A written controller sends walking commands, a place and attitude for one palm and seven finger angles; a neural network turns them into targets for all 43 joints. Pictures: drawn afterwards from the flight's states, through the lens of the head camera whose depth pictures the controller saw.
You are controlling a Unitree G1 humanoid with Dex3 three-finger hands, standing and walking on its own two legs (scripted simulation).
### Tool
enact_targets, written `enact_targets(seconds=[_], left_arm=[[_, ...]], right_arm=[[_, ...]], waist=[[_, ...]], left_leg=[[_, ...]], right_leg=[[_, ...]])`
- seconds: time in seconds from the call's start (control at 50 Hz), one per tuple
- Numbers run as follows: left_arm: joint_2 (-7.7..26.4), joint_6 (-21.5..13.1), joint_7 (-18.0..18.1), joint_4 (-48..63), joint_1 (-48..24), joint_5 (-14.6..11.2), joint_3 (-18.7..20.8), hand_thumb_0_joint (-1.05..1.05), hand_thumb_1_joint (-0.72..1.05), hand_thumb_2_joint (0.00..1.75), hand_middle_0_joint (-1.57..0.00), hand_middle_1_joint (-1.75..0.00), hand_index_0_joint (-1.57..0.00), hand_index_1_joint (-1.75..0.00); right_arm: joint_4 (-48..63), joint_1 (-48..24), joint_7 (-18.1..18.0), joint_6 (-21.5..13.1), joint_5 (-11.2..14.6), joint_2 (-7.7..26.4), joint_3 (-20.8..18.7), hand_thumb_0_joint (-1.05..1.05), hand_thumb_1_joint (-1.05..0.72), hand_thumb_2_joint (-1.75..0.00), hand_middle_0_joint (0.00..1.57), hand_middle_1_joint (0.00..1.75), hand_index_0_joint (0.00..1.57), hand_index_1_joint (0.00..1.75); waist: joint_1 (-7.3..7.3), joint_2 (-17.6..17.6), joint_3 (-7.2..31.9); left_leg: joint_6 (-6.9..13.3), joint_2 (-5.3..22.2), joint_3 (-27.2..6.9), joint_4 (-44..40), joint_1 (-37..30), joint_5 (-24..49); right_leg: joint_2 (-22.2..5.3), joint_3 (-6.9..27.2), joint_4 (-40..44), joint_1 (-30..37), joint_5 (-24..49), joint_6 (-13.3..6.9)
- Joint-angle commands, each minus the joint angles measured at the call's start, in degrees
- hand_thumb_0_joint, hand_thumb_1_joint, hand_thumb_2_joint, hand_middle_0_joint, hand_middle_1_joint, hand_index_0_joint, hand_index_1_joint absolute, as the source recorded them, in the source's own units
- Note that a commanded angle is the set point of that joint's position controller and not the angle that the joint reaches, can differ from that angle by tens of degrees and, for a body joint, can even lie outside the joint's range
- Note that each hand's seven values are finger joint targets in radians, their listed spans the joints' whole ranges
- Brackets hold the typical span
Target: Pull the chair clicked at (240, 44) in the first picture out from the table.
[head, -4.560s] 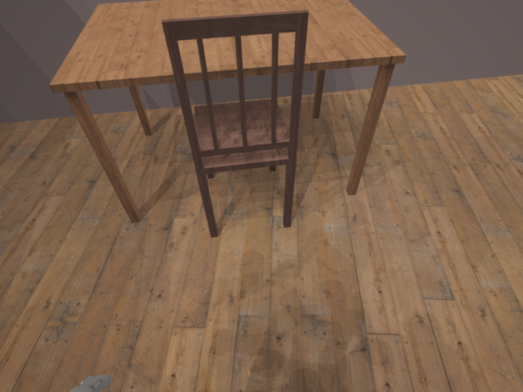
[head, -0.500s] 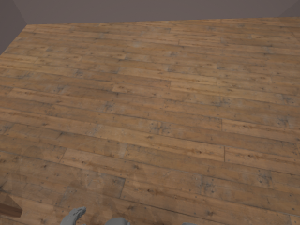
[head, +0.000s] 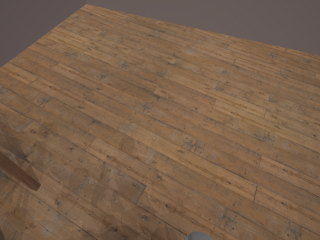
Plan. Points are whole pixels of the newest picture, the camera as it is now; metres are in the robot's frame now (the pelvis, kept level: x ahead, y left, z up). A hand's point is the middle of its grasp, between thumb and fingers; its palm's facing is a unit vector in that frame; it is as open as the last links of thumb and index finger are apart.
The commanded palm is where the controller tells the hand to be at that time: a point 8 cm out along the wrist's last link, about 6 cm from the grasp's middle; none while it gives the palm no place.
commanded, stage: turn to face it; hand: left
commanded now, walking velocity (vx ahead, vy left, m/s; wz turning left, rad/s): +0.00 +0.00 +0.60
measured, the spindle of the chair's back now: out of the picture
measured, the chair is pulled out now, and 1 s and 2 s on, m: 0.00 0.00 0.00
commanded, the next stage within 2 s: none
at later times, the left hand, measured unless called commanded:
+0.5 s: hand out of the picture -0.05 +0.13 -0.15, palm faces +0.35 -0.89 -0.30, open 7.4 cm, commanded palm none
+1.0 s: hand out of the picture -0.18 +0.18 -0.18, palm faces +0.64 -0.73 -0.24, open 7.4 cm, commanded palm none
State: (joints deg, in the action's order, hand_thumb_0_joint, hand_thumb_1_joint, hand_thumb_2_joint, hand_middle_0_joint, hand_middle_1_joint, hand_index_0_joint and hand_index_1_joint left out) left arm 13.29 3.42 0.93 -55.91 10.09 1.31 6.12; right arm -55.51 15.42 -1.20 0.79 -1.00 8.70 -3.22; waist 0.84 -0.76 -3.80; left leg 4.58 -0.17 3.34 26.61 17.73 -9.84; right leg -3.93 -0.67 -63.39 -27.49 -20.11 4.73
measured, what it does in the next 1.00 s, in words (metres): steps on the spot, turning left: right foot, then left foot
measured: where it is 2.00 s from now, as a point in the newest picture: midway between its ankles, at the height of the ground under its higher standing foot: outside the picture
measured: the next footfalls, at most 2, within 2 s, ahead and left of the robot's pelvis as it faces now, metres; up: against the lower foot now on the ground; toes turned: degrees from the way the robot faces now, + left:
right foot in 0.32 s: +0.01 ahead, -0.17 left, +0.00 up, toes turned +12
left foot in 0.80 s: -0.11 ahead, +0.06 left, +0.00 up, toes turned +37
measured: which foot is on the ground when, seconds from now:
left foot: down 0.00-0.32, up 0.34-0.78, down 0.80-1.00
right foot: up 0.00-0.30, down 0.32-0.80, up 0.82-1.00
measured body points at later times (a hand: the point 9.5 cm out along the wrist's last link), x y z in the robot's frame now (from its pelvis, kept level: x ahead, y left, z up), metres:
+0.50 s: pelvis -0.04 -0.08 +0.00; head -0.02 -0.10 +0.45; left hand -0.07 +0.18 -0.12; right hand +0.11 -0.32 -0.15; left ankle -0.07 +0.07 -0.65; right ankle -0.02 -0.18 -0.74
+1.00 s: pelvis -0.09 -0.03 +0.00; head -0.08 +0.01 +0.45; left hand -0.22 +0.22 -0.16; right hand +0.15 -0.16 -0.12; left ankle -0.14 +0.04 -0.74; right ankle +0.00 -0.18 -0.65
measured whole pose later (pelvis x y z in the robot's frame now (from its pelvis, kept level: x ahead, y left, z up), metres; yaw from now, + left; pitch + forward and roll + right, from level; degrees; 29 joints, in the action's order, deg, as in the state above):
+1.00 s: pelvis -0.09 -0.03 +0.00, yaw +37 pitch -1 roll -2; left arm 15.9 3.6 0.3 -53.3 11.7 1.2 5.0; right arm -51.4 7.4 0.0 1.6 -0.7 11.9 -2.8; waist -1.8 -2.0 -5.4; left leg 3.0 -0.7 0.2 28.9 13.2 -14.8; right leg -6.5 -2.0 -64.0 -27.6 -22.2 5.9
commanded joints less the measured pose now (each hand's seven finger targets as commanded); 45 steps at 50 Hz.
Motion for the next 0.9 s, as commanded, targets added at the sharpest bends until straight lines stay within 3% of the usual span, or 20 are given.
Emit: enact_targets(seconds=[0.0, 0.14, 0.22, 0.26, 0.28, 0.3, 0.32, 0.34, 0.38, 0.42, 0.48, 0.54, 0.64, 0.7, 0.74, 0.76, 0.78, 0.8, 0.82, 0.88], left_arm=[[2.58, -1.30, 0.32, 5.28, -2.09, -0.34, 0.15, 0.00, 0.90, 0.90, -0.20, -0.30, -0.20, -0.30], [4.06, -0.96, 0.46, 6.42, -2.13, -0.51, -0.05, 0.00, 0.90, 0.90, -0.20, -0.30, -0.20, -0.30], [4.41, -1.01, 0.64, 5.78, 4.31, -0.96, -0.13, 0.00, 0.90, 0.90, -0.20, -0.30, -0.20, -0.30], [5.45, -1.29, 0.88, 4.51, 10.65, -1.02, 0.47, 0.00, 0.90, 0.90, -0.20, -0.30, -0.20, -0.30], [8.68, -1.76, 1.21, 4.74, 12.46, -0.26, 1.06, 0.00, 0.90, 0.90, -0.20, -0.30, -0.20, -0.30], [14.27, -2.05, 1.62, 6.92, 9.15, 0.84, 1.72, 0.00, 0.90, 0.90, -0.20, -0.30, -0.20, -0.30], [13.58, -1.79, 1.84, 9.24, 1.71, -0.04, 0.69, 0.00, 0.90, 0.90, -0.20, -0.30, -0.20, -0.30], [11.42, -2.22, 1.74, 11.01, -4.31, -0.04, 0.22, 0.00, 0.90, 0.90, -0.20, -0.30, -0.20, -0.30], [7.86, -3.45, 1.15, 10.59, -5.39, -0.42, -0.93, 0.00, 0.90, 0.90, -0.20, -0.30, -0.20, -0.30], [6.42, -4.06, 1.07, 9.37, -1.56, -0.36, -1.48, 0.00, 0.90, 0.90, -0.20, -0.30, -0.20, -0.30], [7.83, -4.13, 1.09, 7.60, 4.87, -0.20, -1.25, 0.00, 0.90, 0.90, -0.20, -0.30, -0.20, -0.30], [9.09, -3.88, 0.94, 6.61, 8.06, 0.16, -0.99, 0.00, 0.90, 0.90, -0.20, -0.30, -0.20, -0.30], [10.98, -3.35, 0.77, 6.19, 8.88, 0.52, -0.26, 0.00, 0.90, 0.90, -0.20, -0.30, -0.20, -0.30], [11.48, -3.00, 0.61, 5.92, 8.33, 0.49, 0.21, 0.00, 0.90, 0.90, -0.20, -0.30, -0.20, -0.30], [11.00, -2.64, 0.37, 5.95, 7.46, -0.31, 0.32, 0.00, 0.90, 0.90, -0.20, -0.30, -0.20, -0.30], [8.50, -2.52, 0.09, 7.29, 7.46, -0.70, 0.21, 0.00, 0.90, 0.90, -0.20, -0.30, -0.20, -0.30], [5.09, -2.42, -0.19, 10.30, 3.36, -0.66, -1.17, 0.00, 0.90, 0.90, -0.20, -0.30, -0.20, -0.30], [6.69, -1.78, 0.19, 10.75, 1.14, -0.19, -1.01, 0.00, 0.90, 0.90, -0.20, -0.30, -0.20, -0.30], [6.37, -1.36, 0.47, 9.91, 0.03, 0.01, -0.95, 0.00, 0.90, 0.90, -0.20, -0.30, -0.20, -0.30], [6.48, -1.50, -0.25, 7.84, 0.57, -0.27, -0.33, 0.00, 0.90, 0.90, -0.20, -0.30, -0.20, -0.30]], right_arm=[[3.11, 3.29, -0.21, -0.84, -0.07, 12.10, -3.22, 0.00, -0.90, -0.90, 0.20, 0.30, 0.20, 0.30], [4.57, 0.46, 0.53, 0.47, -0.40, 14.48, -4.21, 0.00, -0.90, -0.90, 0.20, 0.30, 0.20, 0.30], [6.30, -3.82, 1.05, 1.38, -0.72, 15.75, -4.93, 0.00, -0.90, -0.90, 0.20, 0.30, 0.20, 0.30], [7.53, -6.50, 1.25, 1.90, -0.46, 14.99, -5.08, 0.00, -0.90, -0.90, 0.20, 0.30, 0.20, 0.30], [8.00, -6.31, 1.50, 2.27, 0.01, 12.10, -4.86, 0.00, -0.90, -0.90, 0.20, 0.30, 0.20, 0.30], [9.21, -4.55, 1.28, 2.20, 0.30, 7.65, -4.32, 0.00, -0.90, -0.90, 0.20, 0.30, 0.20, 0.30], [9.21, -5.85, 1.43, 2.10, -0.61, 12.15, -5.04, 0.00, -0.90, -0.90, 0.20, 0.30, 0.20, 0.30], [8.87, -3.82, 2.04, 2.48, -0.86, 11.81, -4.90, 0.00, -0.90, -0.90, 0.20, 0.30, 0.20, 0.30], [6.30, -2.83, 2.67, 2.71, -0.83, 11.14, -4.46, 0.00, -0.90, -0.90, 0.20, 0.30, 0.20, 0.30], [6.34, -2.76, 3.00, 2.39, -0.36, 10.26, -3.93, 0.00, -0.90, -0.90, 0.20, 0.30, 0.20, 0.30], [7.33, -7.04, 2.91, 2.59, -0.30, 9.87, -3.29, 0.00, -0.90, -0.90, 0.20, 0.30, 0.20, 0.30], [8.34, -11.13, 2.95, 2.72, -0.19, 9.56, -2.75, 0.00, -0.90, -0.90, 0.20, 0.30, 0.20, 0.30], [8.79, -13.35, 3.01, 2.06, 0.29, 8.80, -1.81, 0.00, -0.90, -0.90, 0.20, 0.30, 0.20, 0.30], [8.50, -11.41, 2.78, 1.27, 0.44, 8.87, -1.59, 0.00, -0.90, -0.90, 0.20, 0.30, 0.20, 0.30], [7.48, -6.44, 2.66, 0.60, 0.22, 11.22, -2.26, 0.00, -0.90, -0.90, 0.20, 0.30, 0.20, 0.30], [6.68, -2.26, 2.21, -0.12, -0.14, 17.08, -3.71, 0.00, -0.90, -0.90, 0.20, 0.30, 0.20, 0.30], [5.97, 1.89, 1.64, -0.10, 0.36, 22.43, -5.18, 0.00, -0.90, -0.90, 0.20, 0.30, 0.20, 0.30], [4.51, 3.88, 1.48, 0.38, 0.46, 21.83, -4.94, 0.00, -0.90, -0.90, 0.20, 0.30, 0.20, 0.30], [4.60, 2.06, 1.01, 0.11, 0.22, 19.39, -4.23, 0.00, -0.90, -0.90, 0.20, 0.30, 0.20, 0.30], [7.07, -6.58, 0.51, -0.14, -0.01, 15.96, -3.09, 0.00, -0.90, -0.90, 0.20, 0.30, 0.20, 0.30]], waist=[[1.38, 7.11, 8.26], [1.60, 10.02, 6.28], [-0.94, 11.22, 6.41], [-3.62, 9.58, 6.96], [-4.42, 0.65, 6.71], [-3.85, -18.62, 4.76], [-1.79, -11.99, 1.82], [1.64, -8.07, 1.56], [2.69, -8.09, -1.86], [1.60, -7.29, -1.09], [-1.59, -8.19, 0.81], [-3.43, -9.66, 0.56], [-4.63, -13.40, 3.31], [-3.94, -13.79, 6.10], [-0.96, -8.72, 9.08], [1.57, 5.16, 12.95], [4.32, 19.42, 12.74], [4.42, 12.85, 12.89], [3.62, 13.25, 11.09], [0.11, 11.00, 4.09]], left_leg=[[4.10, 13.98, -19.84, -10.51, -12.76, 7.48], [4.68, 12.54, -26.84, -12.47, -6.15, -6.93], [2.45, 9.45, -27.58, -13.00, 1.86, -9.59], [-1.15, 5.93, -25.27, -10.97, 9.21, -13.99], [-4.50, 0.65, -19.76, -0.30, 16.34, -17.71], [-8.65, -7.01, -7.10, 20.84, 24.14, -20.63], [-7.53, -2.46, -8.90, 31.91, 19.65, -20.84], [-6.92, -1.51, -9.11, 37.83, 16.04, -16.46], [-7.87, 0.44, -6.44, 42.57, 16.44, -10.28], [-8.67, 0.79, -4.51, 42.11, 17.86, -8.48], [-9.77, 1.98, -2.77, 38.01, 17.99, -10.47], [-9.85, 2.58, -1.40, 32.67, 16.11, -13.52], [-8.74, 2.20, 1.95, 20.69, 9.15, -16.19], [-7.58, 1.05, 3.98, 10.48, 3.35, -13.71], [-6.52, 1.57, 2.97, -3.14, -8.57, -0.90], [-2.34, 11.67, -9.82, -6.14, -21.25, 13.03], [5.01, 24.25, -25.27, -4.62, -26.58, 41.18], [7.99, 25.21, -20.11, -2.28, -24.78, 43.55], [6.75, 21.23, -17.61, -3.32, -20.40, 37.59], [3.62, 14.28, -13.81, -5.48, -10.95, 27.87]], right_leg=[[-0.58, 1.32, 3.59, -4.84, -0.85, 0.83], [1.33, 1.60, 13.43, 1.04, -4.39, 0.00], [4.49, -0.39, 26.11, 13.48, -3.88, -1.89], [4.29, -1.71, 38.91, 24.63, 1.80, -2.94], [-3.75, 5.77, 48.82, 29.34, -3.76, -5.71], [-21.73, 26.13, 57.15, 26.38, -16.36, -11.97], [-25.78, 23.75, 57.38, 11.89, -14.48, -13.65], [-21.66, 17.38, 56.07, 6.89, -9.50, -12.93], [-13.67, 7.16, 51.02, 8.98, 4.29, -9.53], [-12.27, 1.74, 47.11, 14.90, 16.26, -9.31], [-14.29, 0.44, 44.87, 21.74, 22.78, -10.45], [-15.97, -0.19, 43.90, 23.23, 26.47, -11.18], [-17.53, -3.14, 40.67, 24.71, 32.29, -11.50], [-17.42, -5.48, 36.39, 25.71, 35.12, -10.01], [-15.77, -9.49, 26.96, 20.49, 30.20, -5.82], [-11.18, -11.60, 14.65, 7.89, 15.22, -1.97], [-4.31, -8.95, 3.98, -7.63, -17.94, 1.60], [-5.15, -3.64, -1.22, -7.80, -16.85, 0.53], [-5.50, -1.61, -2.68, -7.36, -13.27, 0.43], [-4.07, -0.29, -3.92, -5.09, -4.02, 0.84]])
